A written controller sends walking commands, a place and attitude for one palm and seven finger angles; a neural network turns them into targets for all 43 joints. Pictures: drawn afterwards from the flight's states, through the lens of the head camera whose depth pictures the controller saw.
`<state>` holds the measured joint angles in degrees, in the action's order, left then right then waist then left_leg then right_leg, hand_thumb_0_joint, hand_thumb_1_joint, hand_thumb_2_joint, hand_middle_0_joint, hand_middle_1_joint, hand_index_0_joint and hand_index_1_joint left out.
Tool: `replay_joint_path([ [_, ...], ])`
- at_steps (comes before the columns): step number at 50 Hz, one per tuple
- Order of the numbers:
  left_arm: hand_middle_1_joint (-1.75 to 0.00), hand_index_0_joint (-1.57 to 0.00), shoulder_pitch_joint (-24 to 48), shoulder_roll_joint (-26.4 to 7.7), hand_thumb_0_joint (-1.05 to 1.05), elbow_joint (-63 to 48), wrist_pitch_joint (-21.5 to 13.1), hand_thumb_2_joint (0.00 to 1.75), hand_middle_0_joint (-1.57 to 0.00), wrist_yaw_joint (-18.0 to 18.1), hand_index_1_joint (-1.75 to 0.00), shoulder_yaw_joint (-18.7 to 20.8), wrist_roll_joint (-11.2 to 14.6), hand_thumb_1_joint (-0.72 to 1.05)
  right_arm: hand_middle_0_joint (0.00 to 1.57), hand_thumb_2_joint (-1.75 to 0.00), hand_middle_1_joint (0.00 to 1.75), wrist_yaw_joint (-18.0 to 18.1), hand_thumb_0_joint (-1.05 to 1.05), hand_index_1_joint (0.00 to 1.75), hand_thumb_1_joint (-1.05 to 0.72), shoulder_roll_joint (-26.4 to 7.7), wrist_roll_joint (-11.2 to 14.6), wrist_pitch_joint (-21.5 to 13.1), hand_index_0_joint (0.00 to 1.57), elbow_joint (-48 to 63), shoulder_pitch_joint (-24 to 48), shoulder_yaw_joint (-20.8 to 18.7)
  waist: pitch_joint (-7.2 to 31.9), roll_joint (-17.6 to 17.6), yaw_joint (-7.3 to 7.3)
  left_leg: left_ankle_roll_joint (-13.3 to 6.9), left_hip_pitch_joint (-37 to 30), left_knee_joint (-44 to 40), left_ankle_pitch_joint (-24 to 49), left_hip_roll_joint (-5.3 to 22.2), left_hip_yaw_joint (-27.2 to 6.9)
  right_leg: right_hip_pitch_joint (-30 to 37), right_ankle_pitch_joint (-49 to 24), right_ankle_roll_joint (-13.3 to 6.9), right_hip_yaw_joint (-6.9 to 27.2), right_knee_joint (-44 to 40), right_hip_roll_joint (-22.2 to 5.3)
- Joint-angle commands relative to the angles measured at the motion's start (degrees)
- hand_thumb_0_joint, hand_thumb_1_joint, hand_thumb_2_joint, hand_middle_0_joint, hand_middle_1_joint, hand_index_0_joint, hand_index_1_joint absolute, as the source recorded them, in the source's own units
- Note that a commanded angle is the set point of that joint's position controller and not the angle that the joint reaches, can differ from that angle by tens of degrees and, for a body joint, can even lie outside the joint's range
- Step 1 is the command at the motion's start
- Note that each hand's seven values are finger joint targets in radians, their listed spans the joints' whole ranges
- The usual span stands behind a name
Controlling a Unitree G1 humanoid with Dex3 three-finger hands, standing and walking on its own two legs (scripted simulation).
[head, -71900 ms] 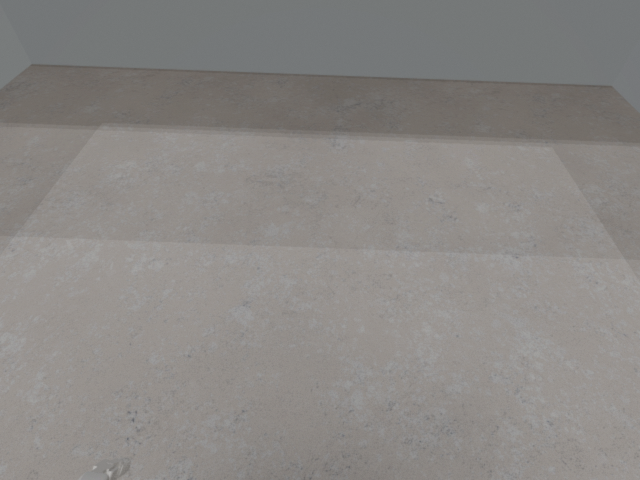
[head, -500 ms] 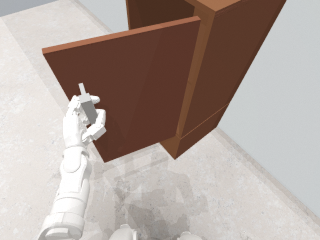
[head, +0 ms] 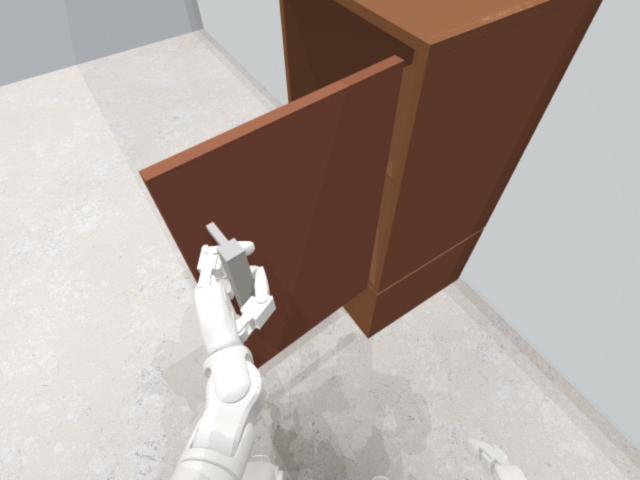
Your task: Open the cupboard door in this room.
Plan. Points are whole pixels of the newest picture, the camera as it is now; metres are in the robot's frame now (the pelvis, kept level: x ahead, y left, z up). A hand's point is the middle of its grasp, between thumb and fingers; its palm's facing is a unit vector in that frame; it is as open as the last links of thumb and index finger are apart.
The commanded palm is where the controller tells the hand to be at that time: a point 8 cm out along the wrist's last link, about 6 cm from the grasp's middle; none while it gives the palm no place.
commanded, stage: open thumb and fingers to let go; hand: left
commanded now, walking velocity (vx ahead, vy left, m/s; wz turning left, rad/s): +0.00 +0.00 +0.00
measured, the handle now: (233, 271) +0.37 +0.13 +0.04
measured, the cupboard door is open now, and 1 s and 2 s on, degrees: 95 98 100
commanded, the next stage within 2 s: slide the hand sideways off the handle in 0.92 s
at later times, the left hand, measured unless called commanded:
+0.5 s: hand (272, 299) +0.33 +0.07 +0.04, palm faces +0.35 -0.94 +0.00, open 10.2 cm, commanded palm +0.28 +0.11 +0.04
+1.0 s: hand (272, 308) +0.32 +0.07 +0.04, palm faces +0.29 -0.96 -0.01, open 14.7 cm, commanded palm +0.28 +0.11 +0.04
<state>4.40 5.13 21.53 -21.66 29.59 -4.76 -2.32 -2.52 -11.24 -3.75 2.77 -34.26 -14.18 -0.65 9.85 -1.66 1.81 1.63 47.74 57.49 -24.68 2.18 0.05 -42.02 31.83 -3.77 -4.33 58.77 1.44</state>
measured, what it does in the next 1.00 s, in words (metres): stands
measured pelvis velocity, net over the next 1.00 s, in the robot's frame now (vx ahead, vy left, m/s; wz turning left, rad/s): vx -0.01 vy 0.02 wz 0.00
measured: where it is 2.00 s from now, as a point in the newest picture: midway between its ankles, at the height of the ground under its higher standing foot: outside the picture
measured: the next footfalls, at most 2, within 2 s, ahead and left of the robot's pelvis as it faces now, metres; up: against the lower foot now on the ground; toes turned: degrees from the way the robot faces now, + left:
none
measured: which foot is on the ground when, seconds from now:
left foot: down 0.00-1.00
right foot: down 0.00-1.00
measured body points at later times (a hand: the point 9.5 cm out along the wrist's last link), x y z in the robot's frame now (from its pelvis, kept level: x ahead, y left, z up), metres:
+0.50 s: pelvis +0.00 +0.00 +0.00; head +0.06 -0.02 +0.44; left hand +0.31 +0.12 +0.04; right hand +0.16 -0.22 -0.12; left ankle +0.03 +0.14 -0.67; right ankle -0.03 -0.08 -0.67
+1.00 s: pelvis -0.01 +0.02 -0.01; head +0.05 +0.01 +0.44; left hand +0.30 +0.12 +0.04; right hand +0.15 -0.20 -0.12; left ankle +0.03 +0.14 -0.67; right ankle -0.03 -0.07 -0.67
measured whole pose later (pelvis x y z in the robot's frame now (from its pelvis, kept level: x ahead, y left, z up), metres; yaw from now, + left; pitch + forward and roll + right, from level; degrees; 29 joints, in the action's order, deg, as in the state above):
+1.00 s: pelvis -0.01 +0.02 -0.01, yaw +0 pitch +15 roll -1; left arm 4.8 6.9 20.4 -18.7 33.4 -12.2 -6.2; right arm -1.6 -10.0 -4.4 0.4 -34.8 -11.0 -0.3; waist 9.4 -2.2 0.7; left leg 0.0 50.6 61.1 -25.8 1.3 -0.1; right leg -43.9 32.4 -2.3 -4.4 61.0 0.6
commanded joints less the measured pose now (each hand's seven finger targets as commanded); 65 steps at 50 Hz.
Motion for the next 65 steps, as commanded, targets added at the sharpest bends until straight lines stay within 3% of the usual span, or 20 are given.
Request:
replay_joint_path([
  [1, -1.35, -0.4, 4.9, 4.1, 0.0, -13.2, -3.4, 0.9, -0.4, 0.8, -1.35, -5.4, -2.1, 0.9, 0.2, -0.9, 0.3, 0.2, 0.0, 0.3, -0.9, -4.7, -0.3, -3.6, 0.2, 8.2, 3.7, -2.2, 13.3, 7.9, -0.07, -2.3, -8.8, -3.2, 11.9, -2.8, -0.3, 9.5, -31.8, 4.4, 6.2, -10.8, -3.0],
  [2, -1.35, -0.4, 4.3, 5.0, 0.0, -14.4, -3.3, 0.9, -0.4, 1.0, -1.35, -6.7, -2.8, 0.9, 0.2, -0.9, 0.3, 0.2, 0.0, 0.3, -0.9, -4.5, -0.3, -3.9, 0.2, 8.4, 3.9, -2.2, 13.5, 7.3, 0.01, -2.2, -9.1, -3.0, 12.0, -2.8, -0.3, 9.5, -32.0, 4.3, 6.4, -10.8, -3.1],
  [5, -1.35, -0.4, 13.6, 0.6, 0.0, -12.5, -3.5, 0.9, -0.4, 2.6, -1.35, -4.0, -5.2, 0.9, 0.2, -0.9, 0.3, 1.2, 0.0, 0.3, -0.9, -4.9, -0.8, -4.0, 0.2, 6.4, 3.4, -2.0, 10.3, 9.0, 1.96, -2.4, -6.7, -1.5, 9.3, -2.7, -0.8, 5.6, -27.1, 4.6, 7.7, -11.5, -3.8],
  [8, -1.33, -0.38, 13.7, 0.6, 0.0, -11.8, -4.2, 0.81, -0.38, 3.1, -1.33, -2.9, -4.7, 0.69, 0.2, -0.9, 0.3, 1.8, 0.0, 0.3, -0.9, -4.3, -0.8, -4.1, 0.2, 6.2, 4.9, -2.0, 12.2, 7.6, 0.75, -2.3, -5.9, -1.0, 8.2, -3.0, -1.0, 6.6, -24.3, 4.4, 9.1, -11.9, -4.4],
  [14, -1.28, -0.35, 12.9, 2.5, 0.0, -12.4, -3.5, 0.63, -0.35, 2.1, -1.28, -3.8, -2.0, 0.27, 0.2, -0.9, 0.3, 2.0, 0.0, 0.3, -0.9, -4.3, -0.5, -3.9, 0.2, 6.4, 5.1, -2.0, 15.7, 6.5, 0.32, -2.2, -8.3, -1.5, 11.0, -3.1, -0.5, 9.0, -30.5, 4.6, 8.1, -11.0, -4.2],
  [25, -1.2, -0.3, 13.5, 3.7, 0.0, -10.5, -3.1, 0.3, -0.3, 2.3, -1.2, -5.0, -3.9, -0.5, 0.2, -0.9, 0.3, 1.8, 0.0, 0.3, -0.9, -4.6, -0.8, -3.5, 0.2, 6.7, 4.1, -2.2, 15.2, 7.7, 0.53, -2.4, -9.8, -1.5, 13.7, -2.7, -0.7, 6.6, -31.5, 3.9, 5.0, -8.8, -2.9],
  [27, -1.2, -0.3, 11.6, 5.2, 0.0, -12.2, -3.0, 0.3, -0.3, 2.4, -1.2, -6.1, -3.9, -0.5, 0.2, -0.9, 0.3, 1.4, 0.0, 0.3, -0.9, -4.3, -0.7, -3.5, 0.2, 7.3, 4.4, -2.2, 16.5, 5.2, -0.25, -2.3, -11.2, -1.8, 14.8, -2.7, -0.5, 6.7, -31.3, 3.4, 4.2, -8.2, -2.5],
  [31, -1.0, -0.27, 11.6, 4.6, 0.0, -12.6, -2.4, 0.3, -0.27, 2.9, -1.0, -5.7, -4.0, -0.5, 0.2, -0.9, 0.3, 1.5, 0.0, 0.3, -0.9, -4.4, -0.8, -3.6, 0.2, 7.4, 4.4, -2.2, 16.2, 6.8, -0.06, -2.3, -11.2, -1.8, 15.1, -2.5, -0.7, 6.1, -30.5, 3.3, 3.7, -8.0, -2.1],
  [37, -0.7, -0.22, 13.2, 6.9, 0.0, -13.9, -2.0, 0.3, -0.22, 4.0, -0.7, -8.1, -5.1, -0.5, 0.2, -0.9, 0.3, 1.3, 0.0, 0.3, -0.9, -4.3, -0.8, -4.1, 0.2, 7.4, 5.0, -2.1, 15.6, 3.7, 0.24, -2.3, -12.6, -1.9, 14.8, -2.1, -1.0, 3.2, -24.8, 2.3, 2.3, -7.4, -1.1],
  [45, -0.3, -0.15, 14.6, 6.4, 0.0, -13.6, -0.6, 0.3, -0.15, 5.2, -0.3, -7.2, -5.0, -0.5, 0.2, -0.9, 0.3, 1.5, 0.0, 0.3, -0.9, -4.3, -0.8, -4.7, 0.2, 7.3, 5.2, -2.0, 15.9, 5.3, 0.11, -2.2, -12.1, -2.1, 14.2, -2.0, -1.4, 3.0, -22.8, 2.2, 1.9, -7.4, -0.7],
  [51, -0.3, -0.15, 17.0, 8.0, 0.0, -12.6, 0.0, 0.3, -0.15, 6.0, -0.3, -8.0, -5.0, -0.5, 0.2, -0.9, 0.3, 1.3, 0.0, 0.3, -0.9, -4.2, -0.8, -5.0, 0.2, 6.9, 6.3, -1.7, 14.5, 4.2, 0.16, -2.1, -11.7, -2.6, 11.4, -2.0, -1.8, 0.9, -17.9, 1.9, 1.3, -7.4, -0.6],
  [52, -0.3, -0.15, 15.6, 1.7, 0.0, -13.8, -2.0, 0.3, -0.15, -6.1, -0.3, -20.4, -11.2, -0.5, 0.2, -0.9, 0.3, 0.9, 0.0, 0.3, -0.9, -6.5, -0.1, -4.2, 0.2, 6.3, 1.9, -1.8, 11.8, 6.7, 5.87, -3.3, -12.7, -1.5, 11.4, -2.1, -1.9, -1.2, -21.8, 2.3, 3.1, -7.7, -1.2],
  [53, -0.3, -0.15, 18.8, -2.5, 0.0, -16.5, -4.7, 0.3, -0.15, -12.6, -0.3, -15.6, -8.8, -0.5, 0.2, -0.9, 0.3, 1.3, 0.0, 0.3, -0.9, -6.0, 0.4, -4.1, 0.2, 7.7, 1.7, -2.2, 15.1, 5.1, 4.13, -3.5, -12.4, -0.9, 11.7, -2.5, -2.0, 0.0, -23.0, 2.0, 3.5, -7.1, -1.6],
  [54, -0.3, -0.15, 19.6, -5.0, 0.0, -17.4, -6.3, 0.3, -0.15, -16.6, -0.3, -14.4, -8.0, -0.5, 0.2, -0.9, 0.3, 1.7, 0.0, 0.3, -0.9, -6.3, 0.6, -4.0, 0.2, 8.0, 1.8, -2.3, 17.8, 4.0, 3.18, -3.6, -13.4, -0.9, 12.3, -2.7, -1.9, 1.6, -24.4, 1.8, 4.2, -6.5, -1.6],
  [56, -0.3, -0.15, 20.0, -5.1, 0.0, -19.2, -7.3, 0.3, -0.15, -23.9, -0.3, -15.6, -4.7, -0.5, 0.2, -0.9, 0.3, 2.1, 0.0, 0.3, -0.9, -6.4, 1.6, -4.3, 0.2, 9.1, 1.9, -2.0, 19.0, 0.1, 3.68, -3.5, -16.3, -0.7, 12.2, -2.7, -2.1, 0.0, -23.1, 1.7, 4.1, -6.4, -1.5],
  [57, -0.3, -0.15, 18.2, -3.6, 0.0, -18.3, -7.0, 0.3, -0.15, -26.7, -0.3, -15.9, -1.9, -0.5, 0.2, -0.9, 0.3, 2.2, 0.0, 0.3, -0.9, -6.4, 2.3, -4.6, 0.2, 9.7, 2.2, -1.7, 17.1, -0.7, 3.51, -3.3, -17.4, -1.4, 11.1, -2.6, -2.5, -0.9, -20.8, 1.6, 3.5, -7.2, -1.3],
  [59, -0.3, -0.15, 16.4, -0.9, 0.0, -16.7, -4.8, 0.3, -0.15, -28.7, -0.3, -14.0, 5.4, -0.5, 0.2, -0.9, 0.3, 2.7, 0.0, 0.3, -0.9, -6.5, 3.6, -5.2, 0.2, 10.7, 3.5, -1.1, 13.6, 0.3, 3.0, -3.0, -17.3, -3.4, 7.4, -2.4, -2.7, -1.1, -15.6, 1.8, 2.5, -9.4, -0.7],
  [61, -0.3, -0.15, 12.5, 1.4, 0.0, -15.8, -2.8, 0.3, -0.15, -28.3, -0.3, -12.4, 9.4, -0.5, 0.2, -0.9, 0.3, 2.6, 0.0, 0.3, -0.9, -6.7, 4.2, -5.8, 0.2, 11.5, 4.0, -0.9, 11.9, 2.9, 1.92, -2.8, -17.0, -5.1, 6.5, -2.1, -3.1, -0.1, -13.6, 1.9, 1.4, -10.3, -0.3],
  [63, -0.3, -0.15, 9.0, 0.4, 0.0, -16.7, -1.9, 0.3, -0.15, -26.4, -0.3, -10.3, 10.1, -0.5, 0.2, -0.9, 0.3, 2.4, 0.0, 0.3, -0.9, -7.1, 4.2, -5.9, 0.2, 12.2, 3.9, -1.1, 11.5, 5.6, 0.99, -2.7, -16.0, -5.7, 7.4, -2.0, -2.9, 1.1, -14.3, 2.1, 1.0, -10.2, -0.3],
  [65, -0.3, -0.15, 6.0, -2.3, 0.0, -18.7, -2.8, 0.3, -0.15, -24.1, -0.3, -8.5, 7.9, -0.5, 0.2, -0.9, 0.3, 1.9, 0.0, 0.3, -0.9, -7.2, 3.7, -6.1, 0.2, 12.7, 3.5, -1.4, 12.8, 6.4, -0.24, -2.8, -15.0, -5.0, 9.7, -2.1, -2.6, 1.8, -16.3, 2.0, 1.2, -8.5, -0.4],
])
